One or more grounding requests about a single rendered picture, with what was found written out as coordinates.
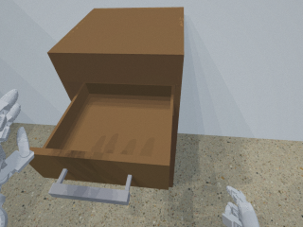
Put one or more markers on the robot right hand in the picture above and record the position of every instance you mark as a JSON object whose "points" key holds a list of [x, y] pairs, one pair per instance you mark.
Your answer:
{"points": [[242, 215]]}

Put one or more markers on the handle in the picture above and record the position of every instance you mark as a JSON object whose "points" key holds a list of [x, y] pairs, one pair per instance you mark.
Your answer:
{"points": [[90, 193]]}

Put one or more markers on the drawer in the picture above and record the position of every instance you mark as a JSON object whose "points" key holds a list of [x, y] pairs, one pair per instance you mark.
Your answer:
{"points": [[109, 131]]}

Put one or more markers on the cabinet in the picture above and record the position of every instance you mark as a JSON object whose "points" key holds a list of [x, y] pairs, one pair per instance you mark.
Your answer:
{"points": [[126, 45]]}

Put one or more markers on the robot left hand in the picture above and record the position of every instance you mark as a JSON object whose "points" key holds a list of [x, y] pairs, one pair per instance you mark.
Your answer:
{"points": [[18, 160]]}

